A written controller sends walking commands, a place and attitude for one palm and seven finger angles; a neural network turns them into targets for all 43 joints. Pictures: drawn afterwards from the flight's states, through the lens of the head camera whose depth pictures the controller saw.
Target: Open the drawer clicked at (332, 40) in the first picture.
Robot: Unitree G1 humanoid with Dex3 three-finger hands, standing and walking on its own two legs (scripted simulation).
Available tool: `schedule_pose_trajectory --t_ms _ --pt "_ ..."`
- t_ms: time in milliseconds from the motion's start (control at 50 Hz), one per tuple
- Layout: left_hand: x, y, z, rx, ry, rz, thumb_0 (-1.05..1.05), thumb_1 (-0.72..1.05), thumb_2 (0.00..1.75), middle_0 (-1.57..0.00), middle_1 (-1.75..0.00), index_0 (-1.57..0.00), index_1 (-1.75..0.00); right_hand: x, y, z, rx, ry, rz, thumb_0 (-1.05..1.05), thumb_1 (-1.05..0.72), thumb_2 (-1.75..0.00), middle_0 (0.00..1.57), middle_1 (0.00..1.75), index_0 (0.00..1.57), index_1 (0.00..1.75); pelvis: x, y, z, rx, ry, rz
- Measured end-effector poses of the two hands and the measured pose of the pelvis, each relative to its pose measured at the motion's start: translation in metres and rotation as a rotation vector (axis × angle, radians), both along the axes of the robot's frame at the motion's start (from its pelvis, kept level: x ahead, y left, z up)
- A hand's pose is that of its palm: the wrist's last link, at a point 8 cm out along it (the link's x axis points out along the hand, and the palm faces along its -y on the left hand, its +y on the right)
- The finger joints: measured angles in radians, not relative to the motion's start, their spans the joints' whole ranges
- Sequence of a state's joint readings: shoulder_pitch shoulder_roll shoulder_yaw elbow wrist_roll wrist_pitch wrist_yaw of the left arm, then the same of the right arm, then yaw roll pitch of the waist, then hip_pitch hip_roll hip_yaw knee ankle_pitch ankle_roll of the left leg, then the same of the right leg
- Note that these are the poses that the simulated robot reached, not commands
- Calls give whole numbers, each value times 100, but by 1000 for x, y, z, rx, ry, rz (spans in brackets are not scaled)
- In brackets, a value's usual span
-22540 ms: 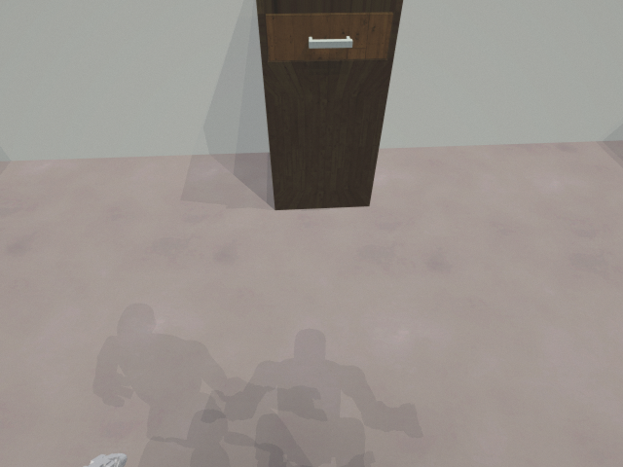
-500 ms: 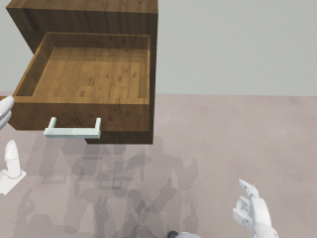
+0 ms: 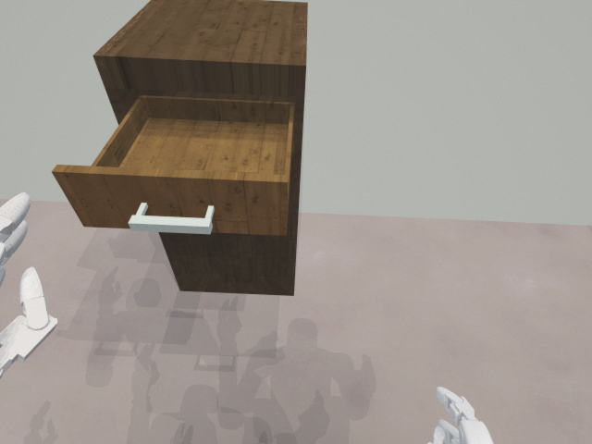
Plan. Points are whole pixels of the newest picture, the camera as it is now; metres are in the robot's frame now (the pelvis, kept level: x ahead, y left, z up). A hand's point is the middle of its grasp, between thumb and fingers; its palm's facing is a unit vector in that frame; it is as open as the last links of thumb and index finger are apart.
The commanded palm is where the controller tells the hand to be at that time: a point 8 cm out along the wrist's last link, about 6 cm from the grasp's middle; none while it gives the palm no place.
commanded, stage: stop stepping back and stand still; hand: left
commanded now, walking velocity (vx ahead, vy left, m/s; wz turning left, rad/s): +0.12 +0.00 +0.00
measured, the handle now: (174, 217) +0.49 +0.23 +0.01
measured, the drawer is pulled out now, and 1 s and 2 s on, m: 0.30 0.30 0.30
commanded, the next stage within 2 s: let the arm hang, fingers relaxed in 0.20 s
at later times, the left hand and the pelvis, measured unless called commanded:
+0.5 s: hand out of the picture +0.14 +0.22 -0.11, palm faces +0.07 -0.95 -0.31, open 7.4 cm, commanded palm none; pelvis -0.01 +0.00 -0.01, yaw +2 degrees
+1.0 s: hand out of the picture -0.06 +0.19 -0.16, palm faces +0.02 -0.97 -0.22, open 7.3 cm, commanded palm none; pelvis -0.01 +0.01 +0.01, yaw +0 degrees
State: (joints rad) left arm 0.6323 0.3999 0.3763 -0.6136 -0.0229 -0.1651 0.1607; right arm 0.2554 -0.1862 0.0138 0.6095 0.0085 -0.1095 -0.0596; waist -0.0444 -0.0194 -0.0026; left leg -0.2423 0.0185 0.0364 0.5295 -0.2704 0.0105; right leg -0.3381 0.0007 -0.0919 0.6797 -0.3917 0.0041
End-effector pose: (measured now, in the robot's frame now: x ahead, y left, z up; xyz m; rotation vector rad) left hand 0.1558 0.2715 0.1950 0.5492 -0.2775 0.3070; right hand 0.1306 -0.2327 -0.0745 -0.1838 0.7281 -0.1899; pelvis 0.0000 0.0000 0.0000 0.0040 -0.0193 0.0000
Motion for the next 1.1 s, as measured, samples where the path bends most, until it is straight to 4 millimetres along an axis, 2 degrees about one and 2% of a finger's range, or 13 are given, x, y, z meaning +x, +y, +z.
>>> schedule_pose_trajectory --t_ms 120,300,320,360,400,440,480,520,580,720,820,940,1100 --pt "-6 -9 4 16 -31 -11 2 89 89 -21 -31 -22 -30 -6 -13 -13 1 59 9 1 -91 -89 20 30 20 30 -8 -8 -3 -8 3 2" --pt "-6 -7 -3 -25 4 -15 2 89 89 -21 -31 -22 -30 0 -20 5 -51 26 -9 1 -91 -90 20 30 20 30 -5 -4 2 4 5 -7" --pt "-3 -5 -10 -6 30 -19 1 89 89 -21 -31 -22 -30 3 -19 3 -43 17 13 1 -91 -90 20 30 20 30 -5 -3 2 2 16 2" --pt "11 5 -52 -41 193 6 1 89 89 -21 -31 -21 -30 7 -19 -11 -20 49 54 1 -91 -90 20 30 20 30 -5 0 -2 5 33 20" --pt "18 13 -117 -153 432 74 0 90 89 -20 -30 -21 -30 6 -18 -27 3 108 68 1 -91 -90 20 30 20 30 -6 2 -5 4 34 26" --pt "9 12 -187 -274 690 138 0 90 90 -20 -30 -20 -30 -1 -13 -38 24 165 66 1 -91 -90 20 30 20 30 -6 2 -7 3 20 30" --pt "-15 -1 -248 -374 937 170 1 91 89 -20 -30 -20 -30 -14 -7 -44 36 225 55 0 -91 -90 20 30 20 30 -7 2 -8 2 2 31" --pt "-49 -22 -294 -452 1162 177 1 91 89 -20 -30 -20 -30 -32 -1 -48 46 290 38 0 -91 -90 20 30 20 30 -7 2 -6 1 -11 24" --pt "-105 -49 -330 -555 1398 205 1 94 89 -20 -30 -20 -30 -67 9 -52 56 415 18 0 -91 -89 20 30 20 30 -9 2 -1 -6 -14 15" --pt "-195 -35 -333 -580 1635 353 -1 99 89 -21 -30 -21 -30 -137 2 -54 31 672 -40 0 -95 -89 20 30 20 30 -10 3 8 -13 -5 14" --pt "-230 -30 -325 -566 1735 415 0 95 89 -20 -30 -21 -30 -166 9 -57 57 758 -65 0 -93 -89 20 30 20 30 -9 6 10 -11 -9 9" --pt "-231 -33 -322 -553 1743 419 1 92 89 -20 -30 -20 -30 -179 28 -65 116 781 -71 0 -92 -90 19 30 20 30 -10 8 10 -6 -16 3" --pt "-191 -46 -326 -549 1651 344 1 91 89 -20 -30 -20 -30 -175 48 -72 184 747 -75 0 -91 -89 20 30 20 30 -10 7 9 0 -18 -8"
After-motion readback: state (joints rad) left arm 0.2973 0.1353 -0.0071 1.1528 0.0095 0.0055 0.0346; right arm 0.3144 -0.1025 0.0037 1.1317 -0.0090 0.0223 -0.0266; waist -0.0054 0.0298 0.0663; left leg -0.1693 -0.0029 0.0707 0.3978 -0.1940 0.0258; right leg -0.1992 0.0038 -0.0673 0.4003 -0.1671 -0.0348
